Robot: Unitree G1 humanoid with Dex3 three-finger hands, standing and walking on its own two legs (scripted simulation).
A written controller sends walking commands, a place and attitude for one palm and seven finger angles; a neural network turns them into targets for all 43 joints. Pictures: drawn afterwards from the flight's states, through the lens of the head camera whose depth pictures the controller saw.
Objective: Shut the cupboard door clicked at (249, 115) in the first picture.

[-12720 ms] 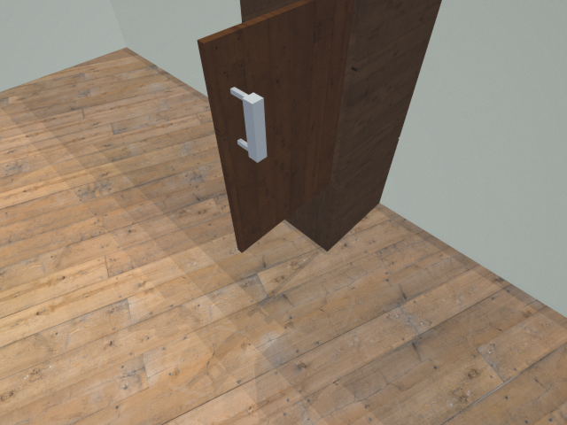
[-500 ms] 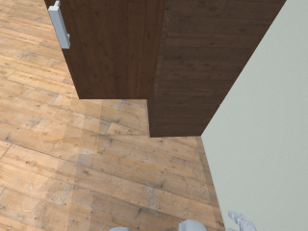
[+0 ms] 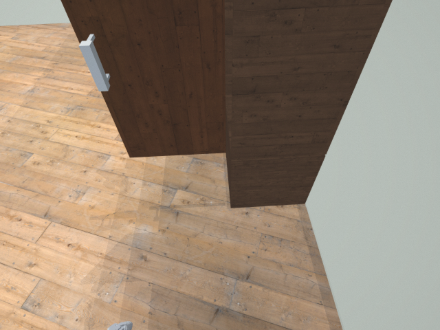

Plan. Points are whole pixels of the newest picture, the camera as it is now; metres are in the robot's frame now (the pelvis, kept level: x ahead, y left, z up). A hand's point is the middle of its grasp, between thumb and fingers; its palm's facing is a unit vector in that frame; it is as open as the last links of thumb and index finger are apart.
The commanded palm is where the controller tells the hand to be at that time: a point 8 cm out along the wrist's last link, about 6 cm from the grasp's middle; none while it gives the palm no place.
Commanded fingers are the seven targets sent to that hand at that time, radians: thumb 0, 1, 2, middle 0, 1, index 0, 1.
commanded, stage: take the last steps up to it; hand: left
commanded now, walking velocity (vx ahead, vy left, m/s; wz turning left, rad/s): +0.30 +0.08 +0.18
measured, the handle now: (97, 62) +0.75 +0.36 +0.09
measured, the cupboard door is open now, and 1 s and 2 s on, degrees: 90 90 90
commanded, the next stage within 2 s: come to a stop and stand still in 0.78 s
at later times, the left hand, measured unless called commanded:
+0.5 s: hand out of the picture -0.05 +0.21 -0.18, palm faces +0.22 -0.97 -0.14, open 7.4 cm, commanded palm none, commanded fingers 0.00 0.90 0.90 -0.20 -0.30 -0.20 -0.30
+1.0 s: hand (120, 255) +0.31 +0.26 -0.16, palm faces +0.04 -0.97 -0.23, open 7.4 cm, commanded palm none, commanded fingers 0.00 0.90 0.90 -0.20 -0.30 -0.20 -0.30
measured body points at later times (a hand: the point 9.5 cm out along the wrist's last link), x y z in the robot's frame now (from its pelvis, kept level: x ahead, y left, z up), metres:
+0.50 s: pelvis +0.09 +0.08 -0.01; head +0.12 +0.09 +0.44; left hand -0.06 +0.26 -0.16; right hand +0.23 -0.14 -0.15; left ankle +0.11 +0.18 -0.74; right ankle -0.02 -0.09 -0.69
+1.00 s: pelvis +0.23 +0.07 +0.00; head +0.27 +0.06 +0.45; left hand +0.30 +0.31 -0.14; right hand +0.19 -0.15 -0.17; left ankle +0.16 +0.19 -0.68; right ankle +0.27 -0.01 -0.74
